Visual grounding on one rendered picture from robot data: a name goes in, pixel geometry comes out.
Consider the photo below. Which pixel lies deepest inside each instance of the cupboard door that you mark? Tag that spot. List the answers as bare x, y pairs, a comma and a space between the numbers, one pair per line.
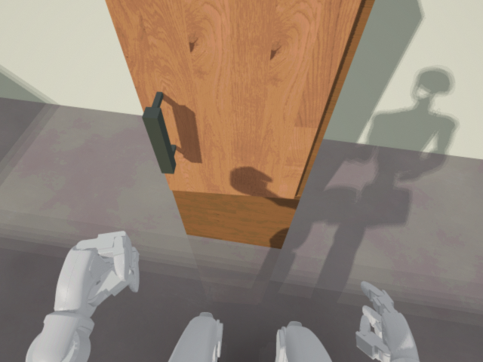
244, 83

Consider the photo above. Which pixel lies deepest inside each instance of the robot right thigh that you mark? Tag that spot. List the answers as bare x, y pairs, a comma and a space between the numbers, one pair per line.
299, 344

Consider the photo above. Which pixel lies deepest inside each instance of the robot left thigh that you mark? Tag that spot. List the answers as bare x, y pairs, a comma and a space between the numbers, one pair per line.
200, 342

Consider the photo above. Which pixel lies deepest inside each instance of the right robot hand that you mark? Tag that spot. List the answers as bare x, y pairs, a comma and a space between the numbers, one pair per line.
393, 338

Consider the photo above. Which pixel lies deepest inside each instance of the left robot forearm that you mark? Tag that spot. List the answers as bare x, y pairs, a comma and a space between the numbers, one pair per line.
64, 338

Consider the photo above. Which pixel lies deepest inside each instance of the robot thigh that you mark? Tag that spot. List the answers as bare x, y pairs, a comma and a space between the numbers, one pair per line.
200, 342
299, 344

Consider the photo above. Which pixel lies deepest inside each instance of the left robot hand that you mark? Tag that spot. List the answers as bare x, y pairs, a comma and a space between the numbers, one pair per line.
108, 258

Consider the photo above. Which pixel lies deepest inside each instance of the handle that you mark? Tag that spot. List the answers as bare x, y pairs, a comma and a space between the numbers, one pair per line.
158, 135

